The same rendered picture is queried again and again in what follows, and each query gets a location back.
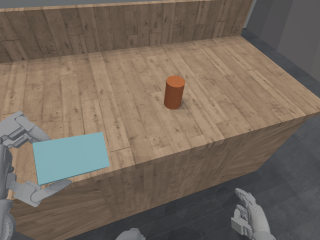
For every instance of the robot left thigh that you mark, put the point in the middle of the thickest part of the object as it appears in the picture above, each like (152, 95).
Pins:
(131, 235)

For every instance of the left robot hand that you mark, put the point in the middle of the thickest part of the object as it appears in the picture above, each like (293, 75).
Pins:
(15, 131)

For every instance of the right robot hand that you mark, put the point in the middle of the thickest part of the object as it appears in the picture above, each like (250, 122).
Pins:
(253, 218)

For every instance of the robot left shin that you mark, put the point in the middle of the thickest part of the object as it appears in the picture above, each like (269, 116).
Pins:
(134, 229)

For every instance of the left robot forearm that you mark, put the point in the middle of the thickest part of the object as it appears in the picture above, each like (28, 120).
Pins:
(7, 221)

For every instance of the sponge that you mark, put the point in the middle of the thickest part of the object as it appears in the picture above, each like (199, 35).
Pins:
(64, 158)

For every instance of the table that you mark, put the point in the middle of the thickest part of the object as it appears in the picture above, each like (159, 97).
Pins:
(81, 69)

